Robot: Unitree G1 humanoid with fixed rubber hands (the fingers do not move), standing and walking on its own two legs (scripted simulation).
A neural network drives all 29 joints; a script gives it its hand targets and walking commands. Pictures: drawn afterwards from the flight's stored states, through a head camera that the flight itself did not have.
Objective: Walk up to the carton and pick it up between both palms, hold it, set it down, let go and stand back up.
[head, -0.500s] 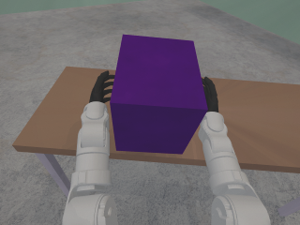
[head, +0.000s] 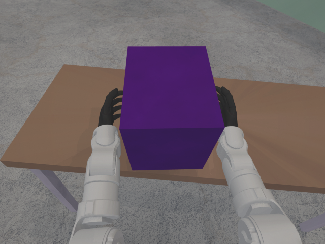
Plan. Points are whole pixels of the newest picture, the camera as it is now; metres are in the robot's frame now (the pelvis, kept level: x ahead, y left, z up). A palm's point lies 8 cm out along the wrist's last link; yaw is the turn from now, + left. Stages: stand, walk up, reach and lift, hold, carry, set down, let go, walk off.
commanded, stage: set down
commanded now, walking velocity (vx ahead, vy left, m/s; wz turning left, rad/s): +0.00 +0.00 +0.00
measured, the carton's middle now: (167, 111) +0.43 +0.01 +0.09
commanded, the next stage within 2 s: none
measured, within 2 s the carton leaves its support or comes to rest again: neither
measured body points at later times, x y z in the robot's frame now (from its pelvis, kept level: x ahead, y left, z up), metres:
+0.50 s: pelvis +0.00 +0.00 +0.00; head +0.01 +0.01 +0.45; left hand +0.39 +0.15 +0.08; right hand +0.41 -0.14 +0.10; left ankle -0.02 +0.12 -0.75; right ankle +0.01 -0.09 -0.75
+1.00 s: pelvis +0.01 -0.01 +0.00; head +0.06 -0.01 +0.45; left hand +0.40 +0.15 +0.05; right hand +0.45 -0.13 +0.08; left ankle -0.02 +0.12 -0.75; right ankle +0.01 -0.09 -0.75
